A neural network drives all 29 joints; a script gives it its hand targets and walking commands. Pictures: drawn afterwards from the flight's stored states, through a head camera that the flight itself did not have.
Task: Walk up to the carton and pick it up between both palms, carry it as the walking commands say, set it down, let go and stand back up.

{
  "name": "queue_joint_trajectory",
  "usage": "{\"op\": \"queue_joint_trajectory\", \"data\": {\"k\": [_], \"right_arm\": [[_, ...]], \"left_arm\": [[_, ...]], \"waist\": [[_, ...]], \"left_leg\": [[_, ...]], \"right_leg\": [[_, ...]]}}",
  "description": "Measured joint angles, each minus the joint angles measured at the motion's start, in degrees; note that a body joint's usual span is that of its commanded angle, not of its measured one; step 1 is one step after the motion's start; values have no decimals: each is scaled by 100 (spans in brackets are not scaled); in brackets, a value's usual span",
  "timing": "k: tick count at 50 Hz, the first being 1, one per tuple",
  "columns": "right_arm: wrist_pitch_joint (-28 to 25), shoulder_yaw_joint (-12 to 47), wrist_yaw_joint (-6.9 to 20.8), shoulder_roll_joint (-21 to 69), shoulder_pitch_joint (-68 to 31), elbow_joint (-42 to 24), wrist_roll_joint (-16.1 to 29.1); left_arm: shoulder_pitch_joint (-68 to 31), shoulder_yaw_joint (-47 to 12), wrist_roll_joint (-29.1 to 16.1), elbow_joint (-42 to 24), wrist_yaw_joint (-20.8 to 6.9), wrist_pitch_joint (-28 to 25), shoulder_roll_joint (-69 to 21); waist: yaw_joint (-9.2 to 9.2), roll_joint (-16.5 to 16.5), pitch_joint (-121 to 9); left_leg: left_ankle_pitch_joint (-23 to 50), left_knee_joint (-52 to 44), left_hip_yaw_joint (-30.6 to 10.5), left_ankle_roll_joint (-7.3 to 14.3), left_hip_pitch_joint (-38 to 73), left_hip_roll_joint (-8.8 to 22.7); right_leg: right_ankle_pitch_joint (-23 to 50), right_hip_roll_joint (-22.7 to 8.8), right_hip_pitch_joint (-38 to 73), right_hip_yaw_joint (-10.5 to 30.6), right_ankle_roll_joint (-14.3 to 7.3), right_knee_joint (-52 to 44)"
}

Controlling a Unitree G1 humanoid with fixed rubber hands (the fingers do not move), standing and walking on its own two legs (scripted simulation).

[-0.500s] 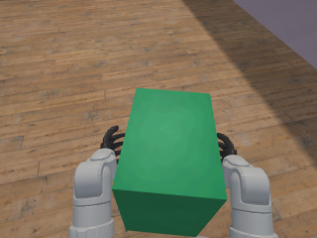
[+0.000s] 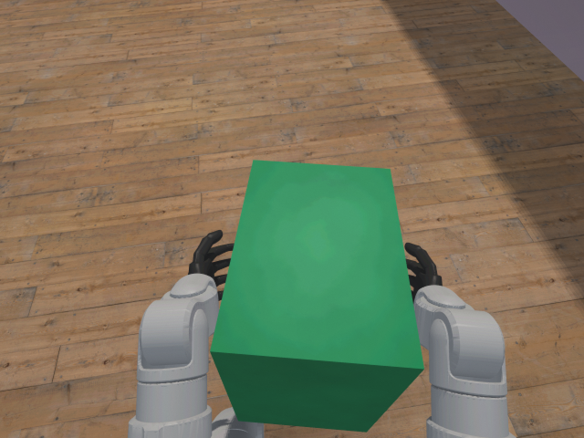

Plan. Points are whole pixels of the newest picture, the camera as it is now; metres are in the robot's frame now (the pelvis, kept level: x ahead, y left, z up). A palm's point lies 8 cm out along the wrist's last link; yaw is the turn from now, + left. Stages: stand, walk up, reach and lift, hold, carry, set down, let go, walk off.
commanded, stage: carry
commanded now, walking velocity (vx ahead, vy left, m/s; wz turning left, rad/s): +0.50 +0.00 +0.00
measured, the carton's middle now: (311, 299) +0.29 +0.00 -0.01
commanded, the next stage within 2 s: none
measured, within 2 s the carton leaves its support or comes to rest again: neither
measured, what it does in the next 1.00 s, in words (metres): walks ahead: left foot, then right foot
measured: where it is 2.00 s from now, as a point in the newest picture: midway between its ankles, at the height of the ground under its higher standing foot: (315, 166)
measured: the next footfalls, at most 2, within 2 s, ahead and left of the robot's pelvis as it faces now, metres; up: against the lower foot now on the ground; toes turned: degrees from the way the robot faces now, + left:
left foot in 0.22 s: +0.32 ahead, +0.12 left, +0.00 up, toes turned +7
right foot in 0.66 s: +0.61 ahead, -0.10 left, +0.00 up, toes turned -12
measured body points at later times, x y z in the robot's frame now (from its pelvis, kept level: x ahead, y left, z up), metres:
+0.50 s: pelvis +0.33 +0.03 +0.00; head +0.36 +0.04 +0.45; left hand +0.63 +0.15 +0.06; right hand +0.60 -0.13 +0.05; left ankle +0.28 +0.12 -0.75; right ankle +0.39 -0.11 -0.70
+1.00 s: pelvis +0.65 -0.02 +0.00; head +0.70 -0.04 +0.45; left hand +0.95 +0.12 +0.07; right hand +0.94 -0.17 +0.05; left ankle +0.78 +0.13 -0.70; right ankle +0.57 -0.09 -0.75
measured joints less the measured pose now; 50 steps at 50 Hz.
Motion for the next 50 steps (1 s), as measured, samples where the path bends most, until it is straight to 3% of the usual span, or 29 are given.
{"op": "queue_joint_trajectory", "data": {"k": [5, 10, 12, 14, 16, 18, 25, 31, 33, 35, 37, 39, 45, 50], "right_arm": [[-31, 88, -12, 3, -12, -279, -2], [65, 79, 2, 8, -45, -455, -46], [53, 78, 24, 28, -165, -298, -66], [-62, 75, 41, 50, -282, 31, -112], [-50, 61, 53, 54, -281, 220, -130], [6, 72, 46, 34, -170, 219, -116], [57, 94, -32, -5, 59, -156, 18], [135, 88, -4, 8, -29, -312, -31], [175, 43, 38, 8, -82, -323, -97], [103, -114, 94, -10, -181, -103, -133], [78, -214, 105, 6, -195, 102, -139], [72, -208, 87, 29, -128, 191, -130], [-2, 18, -11, 2, -13, -30, 6], [-24, 102, -22, 5, -25, -313, -7]], "left_arm": [[37, 2, -43, -352, 6, -13, 5], [-40, -6, -24, -468, -10, 72, -10], [-86, 75, 24, -441, -29, 98, -10], [-200, 256, 51, -214, -60, 60, -35], [-188, 285, 73, -48, -69, 81, -33], [-139, 230, 60, 36, -60, 116, -22], [-13, 33, 22, -181, -36, 127, -1], [-5, 4, 26, -364, -28, 144, 0], [-109, 21, 33, -292, -33, 157, -20], [-238, -6, 94, 45, -39, 13, -48], [-316, 16, 143, 320, -45, -12, -69], [-269, 37, 127, 409, -47, 8, -60], [-3, 23, -14, -39, 1, -3, -1], [20, 28, -55, -372, 1, -13, 1]], "waist": [[20, 30, 34], [11, 36, -145], [-17, 68, -281], [-97, -53, -254], [-108, -5, -227], [-121, 47, -206], [-146, 104, -163], [-89, 184, -295], [-57, 190, -392], [6, 343, -430], [-17, 263, -373], [-39, 143, -273], [-11, 18, 35], [9, 47, 34]], "left_leg": [[921, -1284, 114, -20, -201, 47], [1606, -2606, 483, 106, 449, -178], [1299, -2710, 574, 368, 813, -214], [858, -2380, 643, 519, 879, -278], [732, -2497, 666, 473, 1141, -248], [666, -2772, 653, 447, 1462, -241], [299, -3480, 522, 287, 2502, -165], [-543, -3347, 443, -43, 3341, -15], [-1093, -2608, 366, -157, 3337, 70], [-1052, -848, 77, -110, 2609, 243], [-1047, 662, -219, 1, 1712, 67], [-871, 1100, -204, 39, 1041, -36], [74, -23, -25, -27, -105, 31], [981, -1294, 111, -32, -237, 32]], "right_leg": [[-323, -9, 817, 79, 180, -411], [-1061, -106, 1464, 181, 464, -163], [-1601, -201, 1206, 311, 542, 988], [-1700, -187, 407, 754, 524, 2925], [-1560, -57, -378, 940, 460, 4190], [-1268, -69, -959, 921, 491, 4394], [-331, -182, -2060, 708, 584, 2789], [529, 46, -1776, 316, 400, 1224], [784, 124, -1428, 153, 204, 803], [463, 199, -1478, 23, -92, 1262], [123, 137, -1302, -15, -155, 1244], [83, 57, -974, -19, -43, 917], [5, -14, 66, 32, 8, -58], [-333, -24, 877, 109, 185, -461]]}}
